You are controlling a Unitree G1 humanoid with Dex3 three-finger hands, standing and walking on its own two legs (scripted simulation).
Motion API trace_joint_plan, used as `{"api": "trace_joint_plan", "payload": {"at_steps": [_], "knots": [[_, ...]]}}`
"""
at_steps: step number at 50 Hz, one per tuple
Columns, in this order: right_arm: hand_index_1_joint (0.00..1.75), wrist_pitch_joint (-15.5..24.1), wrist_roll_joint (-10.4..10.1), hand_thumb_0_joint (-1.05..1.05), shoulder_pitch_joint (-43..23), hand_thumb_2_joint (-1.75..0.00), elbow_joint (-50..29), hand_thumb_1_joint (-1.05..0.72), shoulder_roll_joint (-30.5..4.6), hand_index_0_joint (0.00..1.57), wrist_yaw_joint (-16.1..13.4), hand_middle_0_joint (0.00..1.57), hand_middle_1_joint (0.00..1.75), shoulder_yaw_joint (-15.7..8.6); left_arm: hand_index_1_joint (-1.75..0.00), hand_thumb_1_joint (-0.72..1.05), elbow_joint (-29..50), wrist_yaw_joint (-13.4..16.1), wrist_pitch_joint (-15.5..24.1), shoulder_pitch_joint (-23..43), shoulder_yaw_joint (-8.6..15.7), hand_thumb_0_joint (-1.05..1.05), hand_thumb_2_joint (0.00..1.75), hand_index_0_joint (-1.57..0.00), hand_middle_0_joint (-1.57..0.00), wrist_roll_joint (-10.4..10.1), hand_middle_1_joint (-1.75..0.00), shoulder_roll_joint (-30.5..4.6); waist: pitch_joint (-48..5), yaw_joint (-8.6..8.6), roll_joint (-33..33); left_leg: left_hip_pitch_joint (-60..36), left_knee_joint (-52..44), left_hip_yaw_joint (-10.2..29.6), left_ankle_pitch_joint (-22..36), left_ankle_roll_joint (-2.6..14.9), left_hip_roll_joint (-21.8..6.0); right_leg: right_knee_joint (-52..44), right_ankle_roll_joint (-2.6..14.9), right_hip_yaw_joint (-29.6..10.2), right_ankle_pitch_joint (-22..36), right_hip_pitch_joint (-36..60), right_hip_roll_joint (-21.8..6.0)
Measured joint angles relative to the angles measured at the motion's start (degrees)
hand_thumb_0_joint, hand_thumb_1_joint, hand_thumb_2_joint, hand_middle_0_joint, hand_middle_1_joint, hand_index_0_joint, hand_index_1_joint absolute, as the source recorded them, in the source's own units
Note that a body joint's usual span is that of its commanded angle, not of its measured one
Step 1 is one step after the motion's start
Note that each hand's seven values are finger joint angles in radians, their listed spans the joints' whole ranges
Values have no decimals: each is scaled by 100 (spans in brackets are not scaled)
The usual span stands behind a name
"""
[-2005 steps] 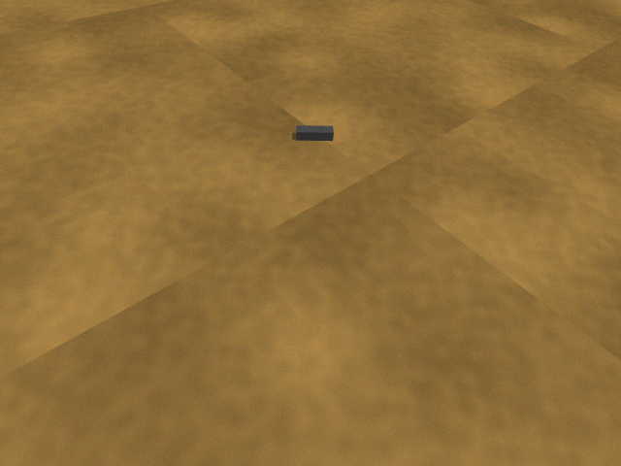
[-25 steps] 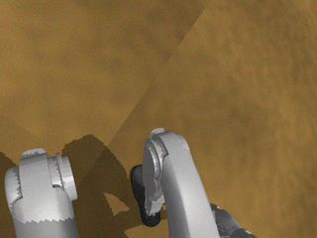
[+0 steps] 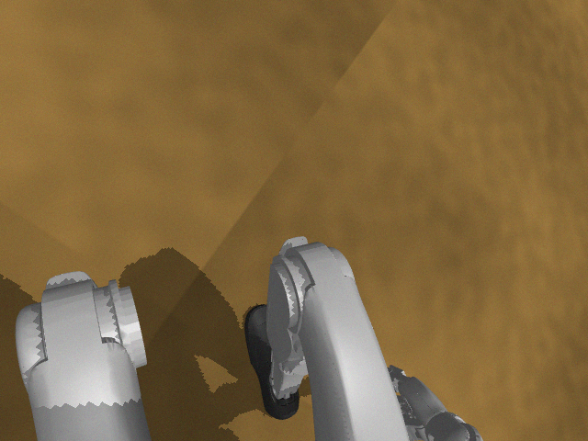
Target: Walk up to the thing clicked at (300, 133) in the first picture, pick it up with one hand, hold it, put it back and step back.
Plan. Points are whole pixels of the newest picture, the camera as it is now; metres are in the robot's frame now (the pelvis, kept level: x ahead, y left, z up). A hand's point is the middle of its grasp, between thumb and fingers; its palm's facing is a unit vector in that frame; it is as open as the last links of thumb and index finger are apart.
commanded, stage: rise first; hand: left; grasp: from above
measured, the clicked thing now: out of the picture +0.47 +0.41 -0.29
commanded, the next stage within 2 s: none
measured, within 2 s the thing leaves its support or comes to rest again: neither
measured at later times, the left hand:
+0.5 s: hand out of the picture +0.42 +0.45 -0.17, palm faces -0.41 -0.17 -0.90, open 14.2 cm
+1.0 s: hand out of the picture +0.42 +0.45 -0.16, palm faces -0.43 -0.17 -0.89, open 14.2 cm
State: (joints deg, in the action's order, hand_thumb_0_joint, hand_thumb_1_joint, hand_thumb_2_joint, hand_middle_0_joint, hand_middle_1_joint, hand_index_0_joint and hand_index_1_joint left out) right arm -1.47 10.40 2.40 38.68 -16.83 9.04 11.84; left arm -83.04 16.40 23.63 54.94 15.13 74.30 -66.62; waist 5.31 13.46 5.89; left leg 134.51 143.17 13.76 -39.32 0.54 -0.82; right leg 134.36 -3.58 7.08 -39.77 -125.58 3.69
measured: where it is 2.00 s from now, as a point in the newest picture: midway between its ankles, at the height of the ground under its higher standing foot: (203, 405)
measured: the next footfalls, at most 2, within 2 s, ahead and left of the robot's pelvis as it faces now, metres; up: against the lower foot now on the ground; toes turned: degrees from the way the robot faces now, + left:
none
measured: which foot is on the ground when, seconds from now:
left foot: down 0.00-1.00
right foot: down 0.00-1.00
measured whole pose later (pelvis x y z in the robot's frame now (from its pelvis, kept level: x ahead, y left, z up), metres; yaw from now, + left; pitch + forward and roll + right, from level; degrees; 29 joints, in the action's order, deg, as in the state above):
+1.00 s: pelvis +0.00 +0.00 +0.00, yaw +0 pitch +29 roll -15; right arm -1.9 9.8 3.5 37.1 -17.0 8.7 12.4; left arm -82.6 14.3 23.0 56.8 14.0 74.3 -67.0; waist 5.0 14.2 5.6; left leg 135.1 142.8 13.4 -38.5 0.9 -0.6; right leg 134.0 -3.5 7.0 -39.2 -125.9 3.4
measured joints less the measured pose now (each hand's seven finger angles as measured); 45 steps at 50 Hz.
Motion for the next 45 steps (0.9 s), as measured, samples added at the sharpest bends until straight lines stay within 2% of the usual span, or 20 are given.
{"api": "trace_joint_plan", "payload": {"at_steps": [9,25,36,45], "knots": [[30,-28,-26,0,75,-89,-12,-90,7,20,-10,21,30,21,-104,-58,-56,35,-20,98,-36,0,105,-7,-9,75,-103,-20,-46,53,11,30,8,10,31,-9,10,10,24,11,27,-30,-5],[30,-19,-37,0,176,-89,-23,-90,-5,20,-46,21,30,72,-104,-57,-36,-12,-80,115,-53,0,104,-8,-9,50,-103,-54,-33,99,3,77,12,-2,62,33,3,-8,-15,3,58,-56,2],[30,-44,-89,0,217,-89,-93,-90,6,20,-32,21,30,21,-104,-58,136,-97,-184,79,-53,0,104,-8,-9,34,-103,36,-96,76,-46,98,-28,-30,63,47,31,-37,81,3,28,-49,-40],[30,-41,-68,0,116,-89,-117,-90,-17,20,-29,21,30,22,-104,-58,72,-204,-141,149,-178,0,104,-8,-9,-21,-103,-10,-64,69,-64,69,-43,-55,75,54,25,-38,4,-27,35,-32,-40]]}}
